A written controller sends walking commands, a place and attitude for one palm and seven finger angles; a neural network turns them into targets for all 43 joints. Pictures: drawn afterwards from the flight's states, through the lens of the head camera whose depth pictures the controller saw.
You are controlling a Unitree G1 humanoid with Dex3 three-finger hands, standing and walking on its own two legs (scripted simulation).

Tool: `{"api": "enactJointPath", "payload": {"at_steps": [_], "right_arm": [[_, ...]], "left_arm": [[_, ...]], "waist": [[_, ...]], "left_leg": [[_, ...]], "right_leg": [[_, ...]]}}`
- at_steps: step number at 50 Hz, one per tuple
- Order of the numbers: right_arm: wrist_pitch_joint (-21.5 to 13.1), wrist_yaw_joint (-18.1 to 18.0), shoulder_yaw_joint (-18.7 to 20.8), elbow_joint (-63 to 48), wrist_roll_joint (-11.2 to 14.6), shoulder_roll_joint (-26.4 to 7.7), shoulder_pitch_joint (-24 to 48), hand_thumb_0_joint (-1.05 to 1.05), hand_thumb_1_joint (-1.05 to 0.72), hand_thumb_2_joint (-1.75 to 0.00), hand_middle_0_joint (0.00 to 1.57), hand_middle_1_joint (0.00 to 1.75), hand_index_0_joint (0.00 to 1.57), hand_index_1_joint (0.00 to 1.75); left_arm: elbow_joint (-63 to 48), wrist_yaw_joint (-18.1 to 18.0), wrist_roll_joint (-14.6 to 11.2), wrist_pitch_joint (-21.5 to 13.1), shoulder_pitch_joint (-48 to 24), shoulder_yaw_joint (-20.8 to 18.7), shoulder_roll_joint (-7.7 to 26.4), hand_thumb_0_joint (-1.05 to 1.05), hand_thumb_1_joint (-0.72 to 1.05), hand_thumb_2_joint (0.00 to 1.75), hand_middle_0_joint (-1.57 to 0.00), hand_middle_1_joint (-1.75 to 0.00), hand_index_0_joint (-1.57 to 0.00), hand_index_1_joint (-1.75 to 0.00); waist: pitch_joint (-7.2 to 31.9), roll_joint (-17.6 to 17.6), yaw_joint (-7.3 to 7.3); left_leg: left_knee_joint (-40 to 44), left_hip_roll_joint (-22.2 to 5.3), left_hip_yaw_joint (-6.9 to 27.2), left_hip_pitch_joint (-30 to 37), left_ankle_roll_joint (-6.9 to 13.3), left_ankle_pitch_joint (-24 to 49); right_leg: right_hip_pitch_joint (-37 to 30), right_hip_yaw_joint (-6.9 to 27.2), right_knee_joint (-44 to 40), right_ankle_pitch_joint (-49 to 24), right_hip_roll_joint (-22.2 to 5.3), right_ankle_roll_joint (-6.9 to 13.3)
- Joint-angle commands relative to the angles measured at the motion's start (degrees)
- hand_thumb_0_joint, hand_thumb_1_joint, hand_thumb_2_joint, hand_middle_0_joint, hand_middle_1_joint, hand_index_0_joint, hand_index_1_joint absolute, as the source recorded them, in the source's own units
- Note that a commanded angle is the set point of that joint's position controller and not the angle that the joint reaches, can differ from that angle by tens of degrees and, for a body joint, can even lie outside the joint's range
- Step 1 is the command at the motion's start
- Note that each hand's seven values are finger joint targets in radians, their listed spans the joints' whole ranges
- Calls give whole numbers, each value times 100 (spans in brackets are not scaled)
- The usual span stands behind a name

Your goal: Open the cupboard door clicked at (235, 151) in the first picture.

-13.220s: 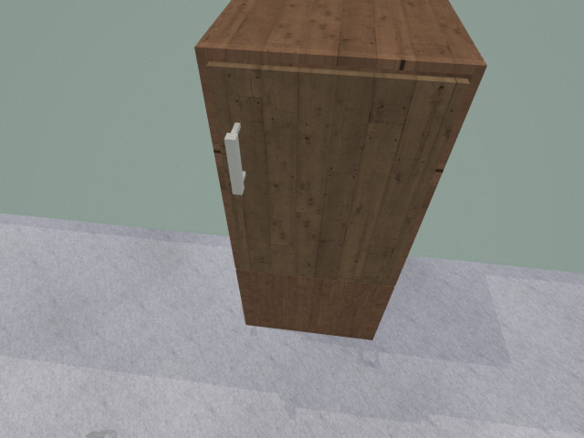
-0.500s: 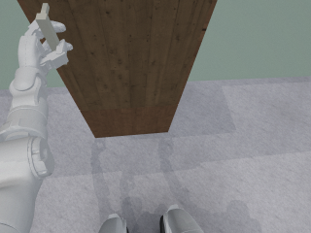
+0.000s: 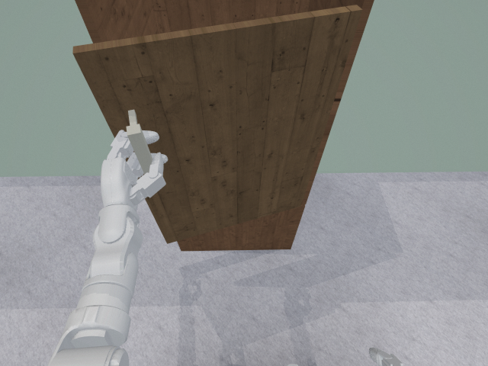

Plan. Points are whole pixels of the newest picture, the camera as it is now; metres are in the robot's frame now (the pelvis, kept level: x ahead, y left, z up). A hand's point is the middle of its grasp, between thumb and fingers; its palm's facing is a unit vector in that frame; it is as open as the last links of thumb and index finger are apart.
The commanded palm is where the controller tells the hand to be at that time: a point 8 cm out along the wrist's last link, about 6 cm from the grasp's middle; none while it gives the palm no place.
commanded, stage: pull the door open along its arc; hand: left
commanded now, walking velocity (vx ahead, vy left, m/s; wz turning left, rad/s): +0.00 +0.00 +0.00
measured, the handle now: (143, 149) +0.46 +0.18 +0.09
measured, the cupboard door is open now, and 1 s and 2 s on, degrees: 17 41 41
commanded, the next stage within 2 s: open thumb and fingers to let go in 0.40 s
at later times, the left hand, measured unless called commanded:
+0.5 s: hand (219, 247) +0.28 +0.04 +0.08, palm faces +0.32 -0.95 -0.04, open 5.9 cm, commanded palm +0.24 +0.09 +0.08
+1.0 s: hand (209, 243) +0.28 +0.05 +0.09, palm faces +0.39 -0.92 +0.00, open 12.2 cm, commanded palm +0.24 +0.09 +0.08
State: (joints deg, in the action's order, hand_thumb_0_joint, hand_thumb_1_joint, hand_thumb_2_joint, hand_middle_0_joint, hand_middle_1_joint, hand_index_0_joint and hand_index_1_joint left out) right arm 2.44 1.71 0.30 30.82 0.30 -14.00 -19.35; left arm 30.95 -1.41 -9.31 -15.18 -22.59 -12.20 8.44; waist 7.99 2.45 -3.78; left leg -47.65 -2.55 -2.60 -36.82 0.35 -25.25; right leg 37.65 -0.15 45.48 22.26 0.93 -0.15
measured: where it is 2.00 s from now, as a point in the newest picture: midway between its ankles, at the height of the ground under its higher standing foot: outside the picture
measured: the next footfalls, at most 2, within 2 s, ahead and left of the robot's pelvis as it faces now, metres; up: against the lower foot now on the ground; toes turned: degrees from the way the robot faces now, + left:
none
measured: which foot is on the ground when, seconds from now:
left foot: down 0.00-1.00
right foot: down 0.00-1.00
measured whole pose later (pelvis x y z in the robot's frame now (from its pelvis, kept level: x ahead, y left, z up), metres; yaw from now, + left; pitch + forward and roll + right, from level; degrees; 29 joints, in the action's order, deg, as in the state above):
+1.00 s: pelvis -0.02 -0.04 +0.00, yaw +4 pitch +5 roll +1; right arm 1.7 -0.5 0.2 34.0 -3.8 -11.2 -12.0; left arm 9.8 -30.6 3.3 -9.2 0.3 11.0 -6.4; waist 5.4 2.4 -0.3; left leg -44.8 -1.4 1.5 -27.7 -2.1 -22.3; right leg 28.3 -4.2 45.7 22.7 -0.2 2.5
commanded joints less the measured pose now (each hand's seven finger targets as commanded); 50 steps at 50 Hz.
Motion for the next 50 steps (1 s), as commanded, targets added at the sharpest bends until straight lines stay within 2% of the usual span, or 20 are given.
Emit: {"api": "enactJointPath", "payload": {"at_steps": [1,2,4,6,7,9,12,16,19,21,24,25,26,27,33,37,39,45,47,50], "right_arm": [[-290,99,258,-639,-126,-527,38,0,-90,-90,20,30,20,30],[-290,114,255,-628,-163,-522,116,0,-90,-90,20,30,20,30],[-268,82,263,-616,-241,-485,294,0,-90,-90,20,30,20,30],[-256,73,241,-675,-298,-403,535,0,-90,-90,20,30,20,30],[-240,61,222,-669,-324,-387,628,0,-90,-90,20,30,20,30],[-222,4,232,-675,-377,-366,688,0,-90,-90,20,30,20,30],[-186,-32,201,-713,-376,-276,936,0,-90,-90,20,30,20,30],[-222,-34,173,-785,-351,-191,1155,0,-90,-90,20,30,20,30],[-211,-24,124,-860,-303,-132,1291,0,-90,-90,20,30,20,30],[-210,-31,83,-924,-292,-79,1374,0,-90,-90,20,30,20,30],[-204,-109,18,-826,-317,-94,1508,0,-90,-90,20,30,20,30],[-192,-153,-10,-735,-337,-105,1584,0,-90,-90,20,30,20,30],[-205,-185,8,-701,-364,-81,1598,0,-90,-90,20,30,20,30],[-215,-201,-6,-700,-380,-68,1653,0,-90,-90,20,30,20,30],[-269,-205,61,-615,-404,-75,1487,0,-90,-90,20,30,20,30],[-278,-213,88,-621,-382,-111,1425,0,-90,-90,20,30,20,30],[-295,-240,86,-610,-380,-128,1419,0,-90,-90,20,30,20,30],[-345,-257,101,-621,-371,-126,1417,0,-90,-90,20,30,20,30],[-373,-239,110,-628,-374,-129,1366,0,-90,-90,20,30,20,30],[-358,-224,109,-642,-366,-141,1358,0,-90,-90,20,30,20,30]], "left_arm": [[-2032,-1564,370,-172,-314,88,97,0,90,90,-40,-135,-40,-135],[-2170,-1795,534,-114,-344,374,-144,0,90,90,-40,-135,-40,-135],[-2422,-2325,856,-9,-334,631,-383,0,90,90,-40,-135,-40,-135],[-2717,-2713,1077,128,-34,1120,-922,0,90,90,-40,-135,-40,-135],[-2845,-2832,1193,197,-58,1431,-1151,0,90,90,-40,-135,-40,-135],[-3026,-2974,1422,305,31,1821,-1367,0,90,90,-40,-135,-40,-135],[-3279,-3037,1622,406,273,2423,-1826,0,90,90,-40,-135,-40,-135],[-3620,-3088,1615,460,940,2888,-2181,0,90,90,-40,-135,-40,-135],[-3946,-3037,1557,522,1755,2914,-2102,0,90,90,-40,-135,-40,-135],[-4217,-3002,1424,577,2208,2906,-2097,0,90,90,-40,-135,-40,-135],[-4090,-3135,1396,641,1583,2708,-1896,0,90,90,-40,-135,-40,-135],[-3992,-3208,1367,614,977,2555,-1747,0,90,90,-40,-135,-40,-135],[-3840,-3255,1357,595,993,2417,-1718,0,83,87,-40,-134,-40,-134],[-3731,-3277,1334,593,1117,2331,-1672,0,76,84,-39,-134,-39,-134],[-3595,-3115,1402,407,1133,2373,-1719,0,34,66,-36,-129,-36,-129],[-3538,-2926,1409,290,1046,2369,-1633,0,6,54,-34,-126,-34,-126],[-3469,-2886,1402,266,969,2314,-1546,0,-8,48,-33,-124,-33,-124],[-3428,-2900,1378,194,859,2337,-1627,0,-50,30,-30,-120,-30,-120],[-3457,-2928,1370,175,871,2359,-1666,0,-50,30,-30,-120,-30,-120],[-3359,-2982,1430,220,966,2404,-1711,0,-50,30,-27,-105,-27,-105]], "waist": [[1738,-193,372],[1607,-255,289],[1506,-494,259],[1445,-414,291],[1412,-378,235],[1322,-633,149],[1092,-513,125],[1056,-667,181],[979,-446,333],[914,-545,376],[487,-680,298],[370,-760,214],[479,-916,288],[541,-860,355],[841,-900,343],[787,-860,312],[715,-999,300],[831,-735,338],[855,-788,332],[784,-788,340]], "left_leg": [[454,198,58,937,-41,2855],[468,200,68,959,-38,2685],[517,188,125,962,-29,2413],[570,198,125,1060,-36,2286],[576,195,131,1118,-38,2207],[574,185,176,1171,-10,2087],[610,190,194,1278,-2,1881],[584,221,240,1355,15,1822],[625,253,231,1381,2,1857],[649,275,216,1379,1,1817],[631,328,280,1259,9,1452],[595,347,295,1208,21,1282],[587,368,286,1209,22,1210],[571,403,261,1172,23,1151],[587,391,237,1186,28,1337],[598,379,226,1125,36,1231],[608,375,251,1094,48,1140],[643,364,228,1158,46,1148],[623,359,222,1156,44,1217],[648,335,238,1133,38,1257]], "right_leg": [[-1573,-369,-207,-2812,91,97],[-1498,-376,-257,-2687,70,96],[-1523,-359,-314,-2423,47,107],[-1543,-360,-367,-2268,1,132],[-1495,-362,-388,-2185,-16,140],[-1505,-353,-463,-2105,-36,140],[-1446,-352,-553,-1895,-75,171],[-1585,-358,-614,-1879,-84,191],[-1772,-326,-661,-1988,-97,222],[-1919,-295,-736,-2107,-124,189],[-1669,-208,-937,-1589,-165,149],[-1505,-138,-1017,-1326,-208,115],[-1549,-85,-1070,-1167,-223,95],[-1590,13,-1150,-1098,-261,76],[-1805,95,-1055,-1692,-327,29],[-1759,134,-1076,-1550,-351,29],[-1706,150,-1152,-1296,-354,34],[-1606,39,-1030,-1104,-293,95],[-1608,-15,-969,-1229,-268,98],[-1539,-105,-888,-1219,-226,129]]}}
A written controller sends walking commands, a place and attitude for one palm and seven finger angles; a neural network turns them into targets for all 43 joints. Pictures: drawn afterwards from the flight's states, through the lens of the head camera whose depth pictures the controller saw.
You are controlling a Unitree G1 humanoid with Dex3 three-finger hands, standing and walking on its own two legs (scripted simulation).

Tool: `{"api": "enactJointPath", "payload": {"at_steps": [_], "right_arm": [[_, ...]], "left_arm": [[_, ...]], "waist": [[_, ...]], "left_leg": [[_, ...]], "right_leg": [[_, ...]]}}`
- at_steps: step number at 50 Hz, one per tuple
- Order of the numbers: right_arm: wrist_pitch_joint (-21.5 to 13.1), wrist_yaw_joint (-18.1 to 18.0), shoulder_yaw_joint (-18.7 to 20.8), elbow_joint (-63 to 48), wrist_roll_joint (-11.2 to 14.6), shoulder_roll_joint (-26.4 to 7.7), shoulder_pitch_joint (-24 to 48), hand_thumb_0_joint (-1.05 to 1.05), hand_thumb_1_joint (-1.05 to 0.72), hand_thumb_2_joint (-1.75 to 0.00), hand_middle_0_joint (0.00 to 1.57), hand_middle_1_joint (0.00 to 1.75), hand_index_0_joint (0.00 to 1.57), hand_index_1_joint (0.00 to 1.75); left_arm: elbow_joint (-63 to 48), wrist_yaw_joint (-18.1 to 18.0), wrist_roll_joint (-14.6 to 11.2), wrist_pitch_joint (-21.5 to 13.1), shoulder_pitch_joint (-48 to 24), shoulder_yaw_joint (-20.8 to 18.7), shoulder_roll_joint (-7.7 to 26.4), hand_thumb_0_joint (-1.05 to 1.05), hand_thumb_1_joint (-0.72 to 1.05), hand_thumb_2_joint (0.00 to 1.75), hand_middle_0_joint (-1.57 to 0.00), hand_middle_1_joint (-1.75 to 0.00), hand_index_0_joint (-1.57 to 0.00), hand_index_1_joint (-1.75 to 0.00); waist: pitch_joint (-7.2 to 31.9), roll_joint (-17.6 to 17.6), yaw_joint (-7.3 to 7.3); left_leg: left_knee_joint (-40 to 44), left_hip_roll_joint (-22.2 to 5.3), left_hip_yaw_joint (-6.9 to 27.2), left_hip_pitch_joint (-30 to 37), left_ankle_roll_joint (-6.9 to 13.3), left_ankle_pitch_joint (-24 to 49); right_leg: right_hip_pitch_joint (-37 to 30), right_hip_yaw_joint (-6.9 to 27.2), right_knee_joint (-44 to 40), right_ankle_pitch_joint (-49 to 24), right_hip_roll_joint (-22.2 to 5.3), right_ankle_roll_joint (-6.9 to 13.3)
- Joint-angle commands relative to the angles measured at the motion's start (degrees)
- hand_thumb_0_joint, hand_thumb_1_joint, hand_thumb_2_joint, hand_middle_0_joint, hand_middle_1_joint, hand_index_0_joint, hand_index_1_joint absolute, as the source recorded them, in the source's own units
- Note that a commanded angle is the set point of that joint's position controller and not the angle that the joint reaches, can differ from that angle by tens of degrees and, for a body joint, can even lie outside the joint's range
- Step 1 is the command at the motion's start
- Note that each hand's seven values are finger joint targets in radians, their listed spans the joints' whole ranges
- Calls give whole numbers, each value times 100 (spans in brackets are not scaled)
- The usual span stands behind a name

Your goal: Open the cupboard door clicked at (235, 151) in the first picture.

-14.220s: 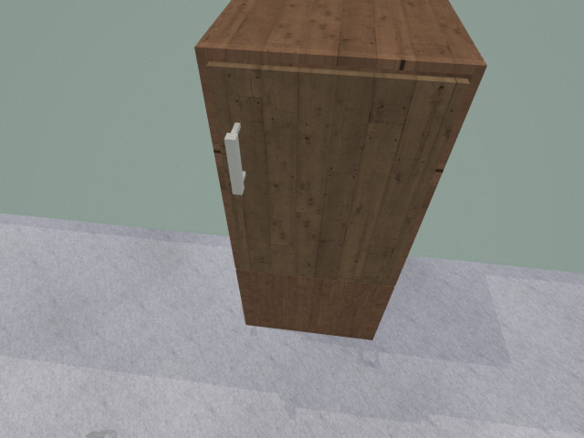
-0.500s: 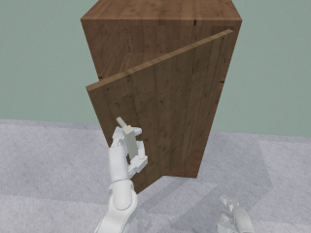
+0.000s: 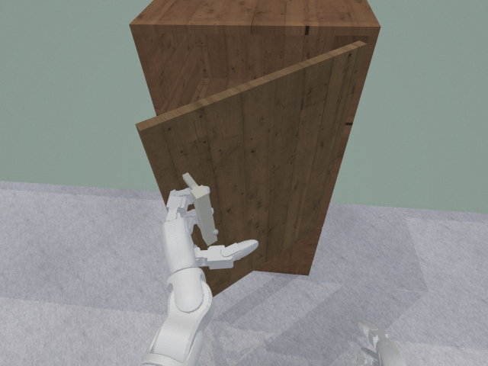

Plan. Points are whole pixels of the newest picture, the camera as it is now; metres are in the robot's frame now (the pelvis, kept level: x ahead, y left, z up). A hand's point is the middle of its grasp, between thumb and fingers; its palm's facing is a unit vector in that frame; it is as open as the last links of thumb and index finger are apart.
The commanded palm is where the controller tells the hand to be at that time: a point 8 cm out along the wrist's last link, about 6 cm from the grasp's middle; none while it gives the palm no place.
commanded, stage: open thumb and fingers to let go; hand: left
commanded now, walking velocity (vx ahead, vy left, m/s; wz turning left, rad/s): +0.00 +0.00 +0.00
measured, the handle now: (199, 210) +0.35 +0.10 +0.08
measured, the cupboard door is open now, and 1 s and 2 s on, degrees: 41 41 41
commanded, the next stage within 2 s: slide the hand sideways off the handle in 0.32 s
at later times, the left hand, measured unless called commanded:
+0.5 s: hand (214, 238) +0.30 +0.07 +0.08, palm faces +0.15 -0.99 -0.04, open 15.6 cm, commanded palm +0.27 +0.11 +0.07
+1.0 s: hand (198, 262) +0.26 +0.09 +0.07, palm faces -0.13 -0.99 -0.02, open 16.3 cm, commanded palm +0.24 +0.15 +0.07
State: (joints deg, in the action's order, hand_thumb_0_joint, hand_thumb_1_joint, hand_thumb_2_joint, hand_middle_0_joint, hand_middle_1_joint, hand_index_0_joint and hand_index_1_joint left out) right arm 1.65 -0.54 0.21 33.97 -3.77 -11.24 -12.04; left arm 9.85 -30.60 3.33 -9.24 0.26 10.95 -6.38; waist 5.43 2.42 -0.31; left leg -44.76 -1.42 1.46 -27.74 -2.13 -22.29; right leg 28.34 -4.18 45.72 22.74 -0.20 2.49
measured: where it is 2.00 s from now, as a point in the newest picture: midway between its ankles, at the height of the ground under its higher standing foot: outside the picture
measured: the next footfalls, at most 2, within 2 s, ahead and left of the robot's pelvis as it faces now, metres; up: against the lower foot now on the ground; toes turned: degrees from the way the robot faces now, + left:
none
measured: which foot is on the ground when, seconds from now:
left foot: down 0.00-1.00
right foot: down 0.00-1.00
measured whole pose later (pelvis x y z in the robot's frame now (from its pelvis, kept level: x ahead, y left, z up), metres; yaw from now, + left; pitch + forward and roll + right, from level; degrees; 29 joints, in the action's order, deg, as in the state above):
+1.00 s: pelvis +0.00 +0.02 -0.01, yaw -1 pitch +5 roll +0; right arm -2.7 -0.4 -2.4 27.4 0.0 -11.7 -14.5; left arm -3.0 -1.6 -3.5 -9.9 11.2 10.6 4.5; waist 4.3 2.0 -0.1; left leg -48.3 -0.7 -0.5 -29.2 -0.3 -24.5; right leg 30.0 -2.2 48.4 23.8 -0.9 0.7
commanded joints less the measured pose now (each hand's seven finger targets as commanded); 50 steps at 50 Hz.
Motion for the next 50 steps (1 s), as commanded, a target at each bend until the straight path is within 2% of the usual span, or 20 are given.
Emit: {"api": "enactJointPath", "payload": {"at_steps": [1,12,15,18,21,22,23,25,26,28,30,32,33,34,36,37,39,44,45,50], "right_arm": [[-276,-1,130,-949,36,-424,626,0,-90,-90,20,30,20,30],[-226,43,85,-1009,45,-393,684,0,-90,-90,20,30,20,30],[-190,37,83,-1033,44,-383,729,0,-90,-90,20,30,20,30],[-170,68,79,-1051,45,-358,729,0,-90,-90,20,30,20,30],[-145,75,73,-1048,58,-373,748,0,-90,-90,20,30,20,30],[-108,98,47,-810,76,-592,318,0,-90,-90,20,30,20,30],[-131,39,97,-1035,143,-579,282,0,-90,-90,20,30,20,30],[-217,-42,69,-1163,234,-587,272,0,-90,-90,20,30,20,30],[-278,-78,22,-1225,295,-590,290,0,-90,-90,20,30,20,30],[-420,-139,-48,-1349,424,-571,417,0,-90,-90,20,30,20,30],[-570,-145,-59,-1369,476,-588,463,0,-90,-90,20,30,20,30],[-654,-115,-53,-1393,473,-618,459,0,-90,-90,20,30,20,30],[-691,-91,-36,-1393,461,-628,420,0,-90,-90,20,30,20,30],[-715,-63,-10,-1432,436,-641,401,0,-90,-90,20,30,20,30],[-736,-4,-18,-1444,416,-602,340,0,-90,-90,20,30,20,30],[-730,4,1,-1453,400,-623,306,0,-90,-90,20,30,20,30],[-699,14,7,-1468,383,-639,304,0,-90,-90,20,30,20,30],[-687,3,-19,-1584,415,-609,321,0,-90,-90,20,30,20,30],[-700,2,-35,-1630,417,-594,326,0,-90,-90,20,30,20,30],[-805,-32,-25,-1645,417,-632,249,0,-90,-90,20,30,20,30]], "left_arm": [[-1330,-98,200,-381,-1508,83,-204,0,-50,30,-27,-100,-27,-100],[-1344,-275,193,-185,-1502,182,-383,0,-50,30,-18,-45,-18,-45],[-1312,-326,148,-117,-1340,53,-315,0,-50,30,-15,-30,-15,-30],[-1397,-363,172,-64,-1340,190,-470,0,-50,30,-15,-30,-15,-30],[-1389,-366,155,-14,-1401,151,-454,0,-50,30,-15,-30,-15,-30],[-1334,917,750,-274,-1288,1290,123,0,-50,30,-15,-30,-15,-30],[-1669,1616,503,-555,-1515,775,614,0,-50,30,-15,-30,-15,-30],[-1988,2650,164,-827,-1642,779,833,0,-50,30,-15,-30,-15,-30],[-1836,3055,-115,-833,-1529,781,785,0,-50,30,-15,-30,-15,-30],[-1704,3358,-745,-703,-1473,511,626,0,-50,30,-15,-30,-15,-30],[-1575,3243,-1084,-552,-1281,272,486,0,-50,30,-15,-30,-15,-30],[-1712,2993,-1101,-471,-1174,72,569,0,-50,30,-15,-30,-15,-30],[-1810,2876,-1023,-470,-1128,59,607,0,-50,30,-15,-30,-15,-30],[-1960,2770,-918,-501,-907,-69,788,0,-50,30,-15,-30,-15,-30],[-2049,2647,-713,-512,-835,71,731,0,-50,30,-15,-30,-15,-30],[-2046,2601,-652,-517,-661,-85,907,0,-50,30,-15,-30,-15,-30],[-2050,2592,-556,-514,-393,-289,1165,0,-50,30,-15,-30,-15,-30],[-2377,2769,-636,-471,64,-344,1200,0,-50,30,-15,-30,-15,-30],[-2510,2817,-669,-469,100,-207,1057,0,-50,30,-15,-30,-15,-30],[-2846,2932,-774,-480,356,-343,1241,0,-50,30,-15,-30,-15,-30]], "waist": [[1134,-769,-42],[1001,-606,3],[1102,-715,91],[1132,-547,86],[1045,-639,60],[747,-969,-407],[1062,-773,-271],[1351,-260,-236],[1211,-266,-261],[888,-375,-209],[769,-570,-133],[812,-612,-53],[855,-701,-62],[1028,-653,65],[954,-553,2],[969,-682,34],[917,-711,119],[854,-462,132],[826,-406,93],[802,-430,25]], "left_leg": [[327,214,-180,261,290,976],[381,180,-140,257,249,973],[397,185,-150,255,244,1028],[380,177,-154,292,230,1143],[384,157,-133,276,227,1150],[316,178,-120,385,339,1278],[270,192,-144,361,380,1290],[240,215,-147,589,387,1313],[258,222,-113,559,387,1161],[362,216,-42,379,338,690],[475,197,30,328,289,460],[520,206,48,314,272,435],[515,200,44,329,277,506],[517,196,22,334,275,642],[484,190,-7,334,284,729],[456,179,-26,280,286,732],[448,195,-72,168,306,737],[421,197,-120,159,295,761],[421,199,-123,162,290,762],[305,207,-96,105,303,760]], "right_leg": [[-577,301,-889,-1262,-111,-137],[-478,138,-777,-1084,-18,-71],[-590,135,-781,-1125,-4,-64],[-589,100,-715,-1242,15,-38],[-542,84,-712,-1239,15,-48],[-267,302,-616,-1751,-13,-62],[-415,300,-547,-1955,-46,-56],[-478,322,-444,-2025,-56,-35],[-416,290,-475,-1848,-33,-38],[-282,186,-599,-1222,23,-68],[-198,77,-656,-802,53,-93],[-196,43,-638,-683,57,-92],[-232,52,-620,-754,52,-95],[-356,66,-558,-838,44,-81],[-287,82,-502,-970,32,-80],[-289,98,-498,-981,38,-88],[-398,163,-526,-998,27,-78],[-435,179,-511,-1074,50,-64],[-408,159,-488,-1103,45,-78],[-316,181,-454,-1167,56,-108]]}}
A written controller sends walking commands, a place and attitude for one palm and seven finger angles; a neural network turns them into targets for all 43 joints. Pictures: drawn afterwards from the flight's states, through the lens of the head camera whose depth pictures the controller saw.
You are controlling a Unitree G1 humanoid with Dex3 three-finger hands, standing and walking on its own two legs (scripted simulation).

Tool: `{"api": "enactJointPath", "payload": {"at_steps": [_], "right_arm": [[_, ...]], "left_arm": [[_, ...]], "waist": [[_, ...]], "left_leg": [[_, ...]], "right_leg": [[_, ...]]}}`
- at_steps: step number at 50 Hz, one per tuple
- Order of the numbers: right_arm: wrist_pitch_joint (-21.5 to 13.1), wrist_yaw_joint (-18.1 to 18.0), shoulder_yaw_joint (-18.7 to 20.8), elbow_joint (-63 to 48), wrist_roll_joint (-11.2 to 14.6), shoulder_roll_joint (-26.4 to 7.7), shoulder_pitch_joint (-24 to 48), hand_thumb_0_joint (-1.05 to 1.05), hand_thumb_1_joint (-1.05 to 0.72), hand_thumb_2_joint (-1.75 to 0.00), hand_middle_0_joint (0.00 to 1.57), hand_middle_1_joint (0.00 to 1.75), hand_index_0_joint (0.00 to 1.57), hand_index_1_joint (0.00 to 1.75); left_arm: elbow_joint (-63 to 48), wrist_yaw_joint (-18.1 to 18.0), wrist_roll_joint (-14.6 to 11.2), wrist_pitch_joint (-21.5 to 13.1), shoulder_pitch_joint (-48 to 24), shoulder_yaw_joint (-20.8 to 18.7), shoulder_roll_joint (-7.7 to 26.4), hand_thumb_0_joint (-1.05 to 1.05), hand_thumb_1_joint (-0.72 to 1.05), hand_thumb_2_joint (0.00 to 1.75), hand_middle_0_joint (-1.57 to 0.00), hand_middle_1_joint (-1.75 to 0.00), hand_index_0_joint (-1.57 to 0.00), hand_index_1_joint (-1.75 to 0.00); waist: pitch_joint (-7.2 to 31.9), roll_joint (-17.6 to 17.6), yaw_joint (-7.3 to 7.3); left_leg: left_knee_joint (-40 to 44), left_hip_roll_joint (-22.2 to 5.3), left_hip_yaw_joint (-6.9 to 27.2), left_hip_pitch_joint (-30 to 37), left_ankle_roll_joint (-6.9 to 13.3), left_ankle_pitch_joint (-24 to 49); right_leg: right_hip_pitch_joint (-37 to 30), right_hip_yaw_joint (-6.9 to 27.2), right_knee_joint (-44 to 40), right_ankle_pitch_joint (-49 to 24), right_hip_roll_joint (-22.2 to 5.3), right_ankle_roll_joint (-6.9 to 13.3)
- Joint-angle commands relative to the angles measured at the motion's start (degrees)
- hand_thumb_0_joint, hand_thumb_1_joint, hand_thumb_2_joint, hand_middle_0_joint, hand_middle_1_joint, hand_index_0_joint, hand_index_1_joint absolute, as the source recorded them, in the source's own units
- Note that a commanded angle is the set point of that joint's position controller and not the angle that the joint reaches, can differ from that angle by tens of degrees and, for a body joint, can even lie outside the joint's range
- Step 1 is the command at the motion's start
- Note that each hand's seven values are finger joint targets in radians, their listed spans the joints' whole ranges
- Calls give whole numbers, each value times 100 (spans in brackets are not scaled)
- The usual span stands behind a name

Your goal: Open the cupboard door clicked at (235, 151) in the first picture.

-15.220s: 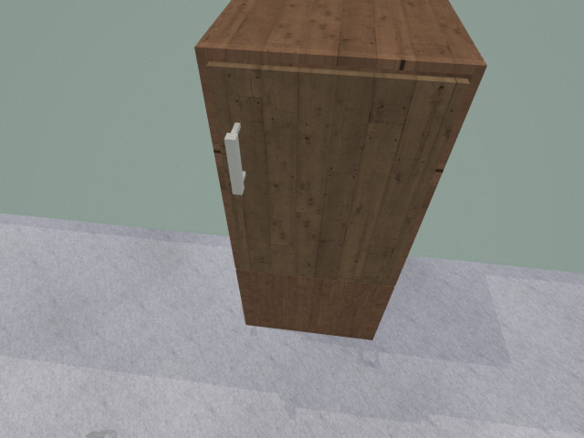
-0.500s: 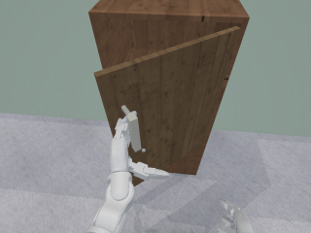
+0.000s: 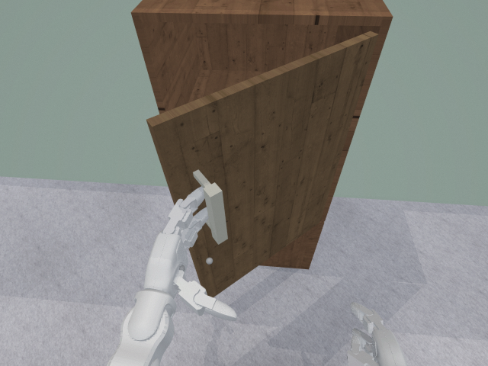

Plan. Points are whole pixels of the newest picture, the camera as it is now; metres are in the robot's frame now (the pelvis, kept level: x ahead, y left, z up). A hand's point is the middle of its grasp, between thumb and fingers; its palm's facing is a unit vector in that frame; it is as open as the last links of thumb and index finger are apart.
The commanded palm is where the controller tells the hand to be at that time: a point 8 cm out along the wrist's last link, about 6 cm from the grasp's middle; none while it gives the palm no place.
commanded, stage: slide the hand sideways off the handle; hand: left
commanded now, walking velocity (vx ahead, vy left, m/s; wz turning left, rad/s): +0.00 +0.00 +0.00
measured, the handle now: (210, 208) +0.35 +0.08 +0.09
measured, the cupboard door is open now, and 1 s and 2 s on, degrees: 41 41 41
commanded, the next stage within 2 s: draw the hand back to the body in 0.62 s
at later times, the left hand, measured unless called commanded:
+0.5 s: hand (168, 286) +0.22 +0.12 +0.08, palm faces -0.05 -1.00 -0.05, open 16.3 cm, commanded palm +0.19 +0.18 +0.08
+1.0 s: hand (136, 290) +0.20 +0.15 +0.10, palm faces -0.05 -1.00 -0.07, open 16.3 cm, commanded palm +0.17 +0.22 +0.11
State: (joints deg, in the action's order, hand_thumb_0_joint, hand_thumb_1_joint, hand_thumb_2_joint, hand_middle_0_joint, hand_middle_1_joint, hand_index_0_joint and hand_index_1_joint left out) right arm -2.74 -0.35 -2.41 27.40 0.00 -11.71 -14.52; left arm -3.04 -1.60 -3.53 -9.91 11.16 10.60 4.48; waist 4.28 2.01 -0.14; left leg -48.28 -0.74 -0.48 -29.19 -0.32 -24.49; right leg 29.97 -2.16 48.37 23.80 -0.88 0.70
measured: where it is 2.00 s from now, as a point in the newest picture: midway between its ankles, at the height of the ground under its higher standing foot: outside the picture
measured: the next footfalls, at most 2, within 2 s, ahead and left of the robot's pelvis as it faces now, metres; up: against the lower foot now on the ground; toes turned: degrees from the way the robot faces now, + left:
none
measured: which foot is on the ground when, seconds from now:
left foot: down 0.00-1.00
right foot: down 0.00-1.00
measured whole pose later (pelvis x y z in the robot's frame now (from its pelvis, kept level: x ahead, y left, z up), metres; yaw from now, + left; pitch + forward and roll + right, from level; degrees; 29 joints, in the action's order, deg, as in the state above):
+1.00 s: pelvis +0.01 +0.01 -0.01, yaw +1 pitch +6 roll -1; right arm -8.9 -3.2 -2.8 26.1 1.9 -12.5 -16.2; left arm -20.1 9.9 -12.6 -8.3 28.9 -2.7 12.3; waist 6.4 3.7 0.8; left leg -52.5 -0.9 0.9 -31.3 0.0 -27.1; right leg 30.6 -3.4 50.5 25.6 -0.7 0.3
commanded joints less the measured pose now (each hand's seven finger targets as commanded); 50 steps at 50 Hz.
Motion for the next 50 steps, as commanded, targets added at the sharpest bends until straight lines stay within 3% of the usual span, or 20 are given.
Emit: {"api": "enactJointPath", "payload": {"at_steps": [1,3,5,8,10,12,20,27,28,30,35,36,38,41,42,45,47,50], "right_arm": [[-379,-61,239,-984,39,-587,481,0,-90,-90,20,30,20,30],[-410,-84,241,-978,42,-602,466,0,-90,-90,20,30,20,30],[-445,-91,259,-981,53,-599,462,0,-90,-90,20,30,20,30],[-492,-112,273,-1003,54,-610,408,0,-90,-90,20,30,20,30],[-527,-101,260,-1032,63,-602,398,0,-90,-90,20,30,20,30],[-557,-125,278,-1034,64,-632,349,0,-90,-90,20,30,20,30],[-717,-198,302,-1070,91,-702,307,0,-90,-90,20,30,20,30],[-809,-267,333,-1060,139,-744,258,0,-90,-90,20,30,20,30],[-816,-269,333,-1081,147,-735,286,0,-90,-90,20,30,20,30],[-840,-275,323,-1084,154,-746,304,0,-90,-90,20,30,20,30],[-954,-289,320,-1104,158,-771,288,0,-90,-90,20,30,20,30],[-972,-287,321,-1107,171,-766,267,0,-90,-90,20,30,20,30],[-984,-292,312,-1147,183,-772,272,0,-90,-90,20,30,20,30],[-974,-296,299,-1178,191,-711,271,0,-90,-90,20,30,20,30],[-961,-299,292,-1183,208,-693,295,0,-90,-90,20,30,20,30],[-931,-303,261,-1152,226,-695,376,0,-90,-90,20,30,20,30],[-944,-317,245,-1169,234,-717,379,0,-90,-90,20,30,20,30],[-990,-344,213,-1139,244,-747,405,0,-90,-90,20,30,20,30]], "left_arm": [[-1559,66,-113,-416,-608,-420,243,0,-50,30,-15,-30,-15,-30],[-1620,154,-148,-431,-531,-502,317,0,-50,30,-15,-30,-15,-30],[-1741,227,-202,-462,-328,-587,383,0,-50,30,-15,-30,-15,-30],[-1849,357,-312,-477,90,-763,484,0,-50,30,-15,-30,-15,-30],[-2022,440,-352,-500,255,-734,477,0,-50,30,-15,-30,-15,-30],[-2068,511,-424,-531,525,-935,637,0,-50,30,-15,-30,-15,-30],[-2319,901,-624,-685,797,-1170,885,0,-50,30,-15,-30,-15,-30],[-2296,1255,-931,-728,1301,-1599,1152,0,-50,30,-15,-30,-15,-30],[-2332,1291,-955,-732,1386,-1619,1146,0,-50,30,-15,-30,-15,-30],[-2371,1334,-1006,-738,1247,-1542,1105,0,-50,30,-15,-30,-15,-30],[-2530,1324,-974,-794,1092,-1320,1014,0,-50,30,-15,-30,-15,-30],[-2487,1307,-932,-771,1136,-1233,957,0,-50,30,-15,-30,-15,-30],[-2756,1210,-890,-729,1049,-1375,1153,0,-50,30,-15,-30,-15,-30],[-2928,1068,-845,-564,1373,-1587,1279,0,-50,30,-15,-30,-15,-30],[-2891,1051,-870,-483,1504,-1620,1248,0,-50,30,-15,-30,-15,-30],[-2817,1067,-945,-284,1592,-1705,1224,0,-50,30,-15,-30,-15,-30],[-3007,1122,-991,-204,1523,-1723,1263,0,-50,30,-15,-30,-15,-30],[-3080,1210,-1047,-107,1452,-1763,1310,0,-50,30,-15,-30,-15,-30]], "waist": [[896,-470,21],[911,-528,3],[992,-314,21],[1074,-483,54],[1039,-320,43],[1010,-496,42],[947,-319,-13],[1008,-471,24],[973,-329,64],[850,-369,-27],[899,-216,-55],[826,-142,-62],[923,11,3],[1105,-14,119],[1001,-41,133],[737,-218,115],[738,-79,110],[637,-144,82]], "left_leg": [[643,142,99,206,117,938],[591,159,90,158,128,944],[542,166,79,181,119,1042],[473,180,67,119,122,1180],[456,183,73,110,118,1290],[382,189,68,16,125,1297],[164,215,90,-175,130,1140],[34,218,107,-356,115,1159],[59,221,106,-362,109,1157],[16,215,123,-393,122,1070],[31,194,193,-317,125,970],[53,182,198,-282,121,936],[162,172,242,-190,117,867],[282,151,236,-50,117,1078],[307,148,222,-53,115,1117],[416,128,234,-92,115,1056],[479,125,235,14,109,990],[554,115,260,109,123,975]], "right_leg": [[-479,-25,-717,-1237,129,65],[-486,7,-712,-1265,128,53],[-506,26,-666,-1385,119,58],[-633,54,-636,-1638,120,36],[-634,27,-578,-1783,107,40],[-652,81,-592,-1882,108,10],[-446,168,-533,-1634,92,-9],[-530,259,-528,-1744,64,-61],[-503,215,-503,-1666,78,-36],[-373,235,-546,-1500,80,-49],[-134,87,-431,-1153,127,-4],[-41,33,-400,-1095,147,10],[-72,-18,-383,-949,158,41],[-312,-94,-358,-1179,163,50],[-331,-107,-392,-1246,177,47],[-377,-143,-513,-1202,188,25],[-366,-161,-562,-1127,194,19],[-416,-172,-661,-1089,199,11]]}}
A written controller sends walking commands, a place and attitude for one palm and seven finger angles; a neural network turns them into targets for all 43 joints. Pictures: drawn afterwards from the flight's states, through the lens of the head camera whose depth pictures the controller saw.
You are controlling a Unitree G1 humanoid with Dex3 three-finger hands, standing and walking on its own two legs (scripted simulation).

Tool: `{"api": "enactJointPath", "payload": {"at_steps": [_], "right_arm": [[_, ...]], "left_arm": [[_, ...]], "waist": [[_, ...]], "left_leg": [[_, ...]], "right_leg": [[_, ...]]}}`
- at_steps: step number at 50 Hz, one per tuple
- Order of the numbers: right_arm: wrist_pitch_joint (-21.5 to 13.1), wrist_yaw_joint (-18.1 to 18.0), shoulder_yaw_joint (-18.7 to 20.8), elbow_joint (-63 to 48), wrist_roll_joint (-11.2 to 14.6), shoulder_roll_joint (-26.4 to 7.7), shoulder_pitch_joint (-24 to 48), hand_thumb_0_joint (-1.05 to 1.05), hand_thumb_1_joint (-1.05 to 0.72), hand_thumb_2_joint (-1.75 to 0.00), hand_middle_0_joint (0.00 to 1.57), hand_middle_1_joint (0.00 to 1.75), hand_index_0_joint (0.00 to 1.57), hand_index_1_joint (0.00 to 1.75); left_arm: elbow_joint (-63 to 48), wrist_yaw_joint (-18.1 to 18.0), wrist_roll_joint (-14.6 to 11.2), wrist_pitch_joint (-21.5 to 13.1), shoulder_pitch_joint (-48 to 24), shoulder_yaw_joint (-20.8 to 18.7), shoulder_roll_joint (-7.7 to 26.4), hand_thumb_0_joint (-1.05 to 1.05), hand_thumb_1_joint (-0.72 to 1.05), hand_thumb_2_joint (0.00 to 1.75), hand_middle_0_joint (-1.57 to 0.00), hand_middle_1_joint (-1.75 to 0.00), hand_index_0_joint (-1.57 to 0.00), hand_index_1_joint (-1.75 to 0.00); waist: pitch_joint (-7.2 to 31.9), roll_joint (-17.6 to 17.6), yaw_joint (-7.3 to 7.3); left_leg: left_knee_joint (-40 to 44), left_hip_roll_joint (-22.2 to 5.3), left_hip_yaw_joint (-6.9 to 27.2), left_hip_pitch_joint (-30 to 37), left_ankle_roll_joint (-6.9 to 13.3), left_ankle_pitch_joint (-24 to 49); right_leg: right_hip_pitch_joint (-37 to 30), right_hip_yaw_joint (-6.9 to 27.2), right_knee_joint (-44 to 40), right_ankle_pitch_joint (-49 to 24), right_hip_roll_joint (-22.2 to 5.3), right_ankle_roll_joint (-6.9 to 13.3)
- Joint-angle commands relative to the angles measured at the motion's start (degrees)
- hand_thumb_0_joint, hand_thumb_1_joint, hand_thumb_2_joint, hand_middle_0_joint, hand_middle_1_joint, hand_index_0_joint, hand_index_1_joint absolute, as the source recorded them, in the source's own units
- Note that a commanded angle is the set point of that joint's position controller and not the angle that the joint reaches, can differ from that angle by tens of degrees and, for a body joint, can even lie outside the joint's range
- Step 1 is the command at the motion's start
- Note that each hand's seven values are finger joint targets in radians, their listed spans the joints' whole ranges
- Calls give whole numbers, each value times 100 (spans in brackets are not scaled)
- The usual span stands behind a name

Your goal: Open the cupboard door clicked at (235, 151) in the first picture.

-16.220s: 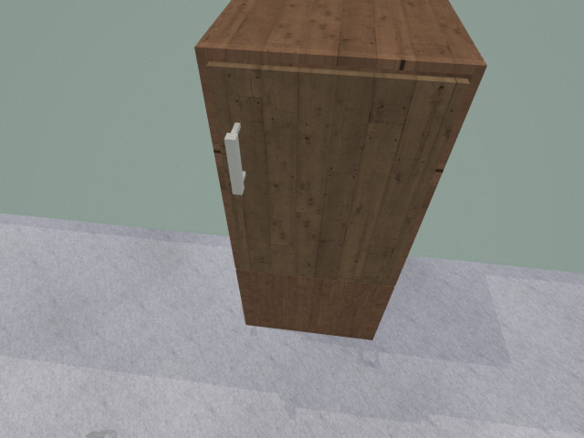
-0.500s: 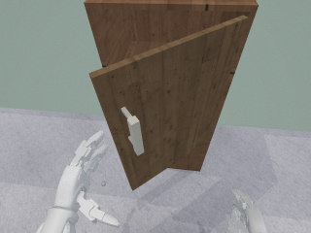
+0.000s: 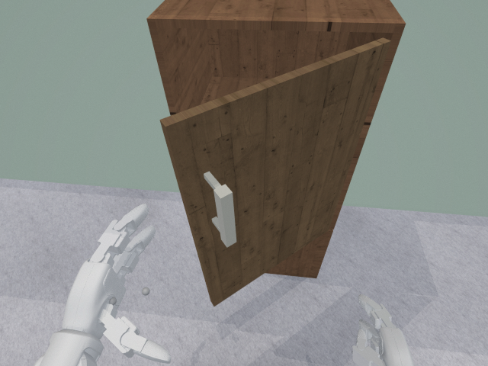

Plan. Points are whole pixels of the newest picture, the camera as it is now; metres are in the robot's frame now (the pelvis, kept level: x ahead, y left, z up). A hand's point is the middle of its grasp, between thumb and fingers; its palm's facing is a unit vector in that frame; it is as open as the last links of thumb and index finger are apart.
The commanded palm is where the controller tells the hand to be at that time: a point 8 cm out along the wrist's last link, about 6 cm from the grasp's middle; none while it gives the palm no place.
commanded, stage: draw the hand back to the body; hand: left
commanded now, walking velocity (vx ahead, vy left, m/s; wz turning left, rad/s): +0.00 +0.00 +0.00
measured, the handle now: (219, 210) +0.34 +0.07 +0.09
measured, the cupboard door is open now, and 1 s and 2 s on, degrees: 41 41 41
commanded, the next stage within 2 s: step back with the hand held close in 1.30 s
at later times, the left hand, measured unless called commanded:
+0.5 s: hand (74, 274) +0.20 +0.22 +0.15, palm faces +0.28 -0.90 -0.34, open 14.1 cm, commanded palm +0.16 +0.27 +0.17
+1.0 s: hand (15, 231) +0.22 +0.27 +0.21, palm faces +0.46 -0.79 -0.40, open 8.3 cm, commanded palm +0.17 +0.30 +0.21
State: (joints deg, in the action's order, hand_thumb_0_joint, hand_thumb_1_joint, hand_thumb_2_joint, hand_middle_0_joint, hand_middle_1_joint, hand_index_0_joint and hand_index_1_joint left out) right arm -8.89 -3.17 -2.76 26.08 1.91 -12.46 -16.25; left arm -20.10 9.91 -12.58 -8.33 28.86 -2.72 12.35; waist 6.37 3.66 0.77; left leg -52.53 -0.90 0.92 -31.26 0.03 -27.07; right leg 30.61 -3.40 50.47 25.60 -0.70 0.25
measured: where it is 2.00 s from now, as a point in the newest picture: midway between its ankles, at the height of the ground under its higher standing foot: outside the picture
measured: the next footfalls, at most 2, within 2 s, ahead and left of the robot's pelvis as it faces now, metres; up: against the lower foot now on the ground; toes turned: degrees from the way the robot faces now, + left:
none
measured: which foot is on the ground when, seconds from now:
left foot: down 0.00-1.00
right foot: down 0.00-1.00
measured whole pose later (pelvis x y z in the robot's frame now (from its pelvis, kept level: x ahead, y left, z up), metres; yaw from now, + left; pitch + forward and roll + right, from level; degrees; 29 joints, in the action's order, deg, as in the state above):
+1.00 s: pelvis +0.02 +0.01 +0.05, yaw -1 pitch -4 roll -1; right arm -7.0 -4.4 -1.6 36.7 -0.4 -12.7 -10.5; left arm -22.3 -6.7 -3.1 -3.5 25.6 -19.6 19.6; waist -0.7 3.7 4.5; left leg -24.3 -0.4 -1.3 -4.3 0.6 -16.0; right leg 4.4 -1.4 22.4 14.1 -0.5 -0.5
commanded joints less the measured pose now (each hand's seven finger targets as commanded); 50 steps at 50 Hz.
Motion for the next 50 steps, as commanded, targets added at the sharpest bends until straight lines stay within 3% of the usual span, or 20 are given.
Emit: {"api": "enactJointPath", "payload": {"at_steps": [1,4,7,11,12,13,15,19,21,22,30,35,38,41,44,46,48,50], "right_arm": [[-398,-72,240,-999,52,-673,584,0,-90,-90,20,30,20,30],[-454,-115,223,-913,63,-711,622,0,-90,-90,20,30,20,30],[-525,-141,200,-880,83,-704,639,0,-90,-90,20,30,20,30],[-587,-173,184,-764,103,-715,710,0,-90,-90,20,30,20,30],[-511,-318,233,-789,2,-624,725,0,-90,-90,20,30,20,30],[-492,-362,196,-729,-62,-512,688,0,-90,-90,20,30,20,30],[-397,-352,187,-562,-71,-507,727,0,-90,-90,20,30,20,30],[-335,-345,196,-405,-133,-596,855,0,-90,-90,20,30,20,30],[-322,-342,199,-350,-145,-600,886,0,-90,-90,20,30,20,30],[-336,-336,197,-336,-151,-593,930,0,-90,-90,20,30,20,30],[-330,-289,239,-72,-184,-606,1115,0,-90,-90,20,30,20,30],[-259,-215,261,24,-200,-618,1162,0,-90,-90,20,30,20,30],[-206,-184,286,52,-203,-626,1183,0,-90,-90,20,30,20,30],[-153,-189,311,82,-211,-626,1215,0,-90,-90,20,30,20,30],[-135,-184,330,131,-200,-639,1249,0,-90,-90,20,30,20,30],[-126,-173,335,145,-209,-624,1245,0,-90,-90,20,30,20,30],[-99,-142,352,151,-196,-628,1236,0,-90,-90,20,30,20,30],[-75,-124,366,152,-196,-659,1252,0,-90,-90,20,30,20,30]], "left_arm": [[-1428,92,-174,-235,-363,-509,593,0,-50,30,-15,-30,-15,-30],[-1387,181,-260,-155,-427,-720,748,0,-50,30,-15,-30,-15,-30],[-1515,269,-310,-74,-520,-826,795,0,-47,32,-15,-30,-15,-30],[-1363,402,-463,121,-539,-1141,962,0,-32,37,-16,-30,-16,-30],[-2104,-524,422,78,-946,-1320,1775,0,-29,39,-16,-30,-16,-30],[-1732,-916,500,208,-372,-1133,1231,0,-26,40,-16,-30,-16,-30],[-1501,-1287,725,322,-44,-953,1004,0,-18,43,-16,-30,-16,-30],[-1659,-1601,948,263,-231,-1055,1204,0,-5,50,-17,-30,-17,-30],[-1668,-1676,994,240,-297,-1115,1239,0,2,52,-17,-30,-17,-30],[-1774,-1702,1019,215,-362,-1115,1245,0,6,54,-17,-30,-17,-30],[-1605,-1790,1047,146,-389,-1512,1389,0,34,66,-18,-30,-18,-30],[-1603,-1767,1032,135,-473,-1746,1466,0,51,74,-19,-30,-19,-30],[-1580,-1763,1011,143,-598,-1935,1562,0,62,78,-19,-30,-19,-30],[-1461,-1765,977,141,-624,-2133,1660,0,73,82,-19,-30,-19,-30],[-1518,-1772,973,108,-812,-2341,1826,0,83,87,-20,-30,-20,-30],[-1474,-1781,951,102,-810,-2447,1851,0,90,90,-20,-30,-20,-30],[-1328,-1729,948,126,-725,-2201,1586,0,90,90,-20,-30,-20,-30],[-1227,-1711,945,143,-706,-2135,1550,0,90,90,-20,-30,-20,-30]], "waist": [[402,-166,16],[294,-368,15],[338,-30,68],[251,-144,92],[232,-128,324],[-113,-314,200],[-313,-305,182],[-170,-37,195],[-152,-113,193],[-148,27,197],[-258,-156,265],[-244,16,301],[-293,64,312],[-276,-103,331],[-255,196,347],[-192,63,357],[-314,20,309],[-392,-51,308]], "left_leg": [[1009,134,123,336,82,1185],[1076,123,150,381,94,1099],[1183,129,164,577,76,1200],[1259,133,140,665,92,1279],[1549,63,29,684,88,1181],[1604,79,-11,738,68,1031],[1711,48,-59,957,94,1177],[2094,33,-55,1433,104,1535],[2300,11,-36,1609,100,1648],[2379,11,-42,1719,101,1737],[2865,-56,-36,2166,67,2352],[3008,-81,-49,2365,28,2903],[3076,-85,-82,2436,18,2900],[3110,-83,-115,2497,41,2954],[3116,-68,-143,2565,26,3057],[3123,-73,-132,2611,30,3193],[3135,-76,-167,2640,40,3164],[3171,-80,-158,2607,46,3109]], "right_leg": [[-481,-47,-901,-1204,176,61],[-562,-34,-1053,-1076,186,59],[-638,-78,-1071,-1190,173,72],[-812,-56,-1267,-1306,164,54],[-1041,290,-1635,-1186,65,120],[-940,270,-1845,-965,37,112],[-1081,234,-2009,-1049,19,97],[-1532,153,-2190,-1418,8,92],[-1698,125,-2262,-1491,12,82],[-1761,127,-2304,-1572,12,88],[-2299,81,-2610,-1998,39,83],[-2553,92,-2729,-2337,55,85],[-2592,109,-2822,-2364,75,82],[-2678,122,-2885,-2507,81,73],[-2742,162,-2943,-2591,73,90],[-2779,150,-2929,-2691,75,79],[-2685,147,-2983,-2661,79,55],[-2693,140,-3014,-2632,77,50]]}}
